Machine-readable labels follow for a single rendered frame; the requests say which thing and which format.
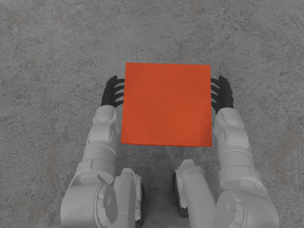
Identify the left robot upper arm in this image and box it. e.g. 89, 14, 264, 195
47, 182, 119, 228

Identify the left robot forearm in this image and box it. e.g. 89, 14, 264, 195
60, 104, 121, 220

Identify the right robot forearm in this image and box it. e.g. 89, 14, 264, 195
213, 107, 279, 227

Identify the left robot shin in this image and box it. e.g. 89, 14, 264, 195
113, 168, 142, 219

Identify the right robot upper arm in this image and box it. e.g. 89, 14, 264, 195
215, 188, 279, 228

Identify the robot right hand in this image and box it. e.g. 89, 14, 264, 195
211, 75, 234, 115

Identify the robot shin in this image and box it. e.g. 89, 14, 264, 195
179, 159, 204, 208
113, 168, 142, 219

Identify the right robot shin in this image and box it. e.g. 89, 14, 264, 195
179, 159, 204, 208

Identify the carton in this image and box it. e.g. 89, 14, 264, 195
121, 63, 213, 147

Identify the robot left hand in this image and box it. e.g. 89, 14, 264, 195
101, 75, 125, 108

